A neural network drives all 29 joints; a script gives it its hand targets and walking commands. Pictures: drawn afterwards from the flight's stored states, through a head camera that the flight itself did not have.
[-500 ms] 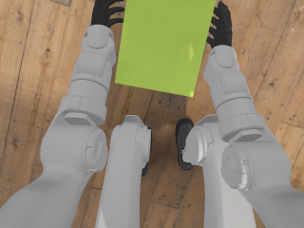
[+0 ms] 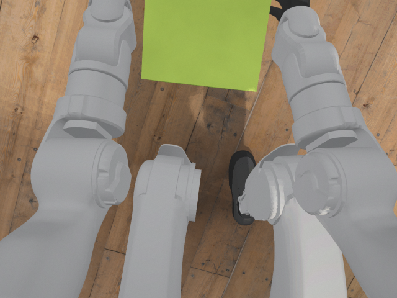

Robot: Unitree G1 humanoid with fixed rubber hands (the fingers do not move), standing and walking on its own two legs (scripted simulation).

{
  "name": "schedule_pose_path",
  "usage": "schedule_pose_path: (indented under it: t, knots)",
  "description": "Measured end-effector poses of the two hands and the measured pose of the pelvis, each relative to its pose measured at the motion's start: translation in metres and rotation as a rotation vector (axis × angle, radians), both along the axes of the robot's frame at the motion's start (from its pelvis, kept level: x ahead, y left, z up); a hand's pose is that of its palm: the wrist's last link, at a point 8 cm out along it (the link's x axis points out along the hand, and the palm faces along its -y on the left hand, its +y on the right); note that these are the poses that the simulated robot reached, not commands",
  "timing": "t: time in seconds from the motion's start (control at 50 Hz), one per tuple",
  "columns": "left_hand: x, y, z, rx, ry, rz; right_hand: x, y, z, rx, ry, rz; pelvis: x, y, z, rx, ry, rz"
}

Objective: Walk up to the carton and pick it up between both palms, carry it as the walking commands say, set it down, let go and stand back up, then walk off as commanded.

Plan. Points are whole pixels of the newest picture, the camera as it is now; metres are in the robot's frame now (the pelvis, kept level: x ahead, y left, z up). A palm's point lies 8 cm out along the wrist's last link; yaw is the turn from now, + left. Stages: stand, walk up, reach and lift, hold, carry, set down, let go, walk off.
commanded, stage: set down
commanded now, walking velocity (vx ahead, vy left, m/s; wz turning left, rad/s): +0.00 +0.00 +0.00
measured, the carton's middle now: (201, 11) +0.56 +0.04 -0.24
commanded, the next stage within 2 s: none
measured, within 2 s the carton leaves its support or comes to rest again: rests again in 0.80 s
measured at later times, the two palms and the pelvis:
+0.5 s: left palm out of the picture +0.55 +0.15 -0.17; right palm (298, 11) +0.55 -0.10 -0.16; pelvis +0.01 +0.00 -0.01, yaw +0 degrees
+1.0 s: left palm out of the picture +0.55 +0.14 -0.18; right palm (303, 14) +0.55 -0.11 -0.16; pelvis +0.02 +0.00 -0.01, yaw -1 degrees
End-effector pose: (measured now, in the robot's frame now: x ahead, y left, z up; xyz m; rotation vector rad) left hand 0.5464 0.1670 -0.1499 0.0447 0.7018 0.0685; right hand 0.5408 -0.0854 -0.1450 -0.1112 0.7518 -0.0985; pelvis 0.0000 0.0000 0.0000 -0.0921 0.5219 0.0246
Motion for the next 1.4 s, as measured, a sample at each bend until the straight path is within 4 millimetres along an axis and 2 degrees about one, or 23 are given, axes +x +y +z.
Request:
schedule_pose_path:
  t: [0.14, 0.28, 0.58, 1.4]
  knots:
    - [0.006, 0.001, -0.01, -0.025, 0.014, 0.0, 0.005, -0.001, -0.007, -0.008, 0.013, 0.006, 0.006, 0.004, -0.006, -0.018, 0.06, 0.007]
    - [0.012, -0.008, -0.013, -0.024, 0.021, -0.011, 0.004, -0.01, -0.012, 0.004, 0.032, -0.005, 0.012, 0.006, -0.008, -0.029, 0.101, 0.006]
    - [0.001, -0.015, -0.021, -0.005, 0.06, -0.021, 0.005, -0.017, -0.013, 0.02, 0.032, -0.001, 0.013, -0.001, -0.012, -0.012, 0.112, 0.005]
    - [0.007, -0.028, -0.027, -0.012, 0.032, -0.05, 0.006, -0.033, -0.023, 0.021, 0.048, -0.004, 0.016, -0.004, -0.018, -0.004, 0.114, -0.007]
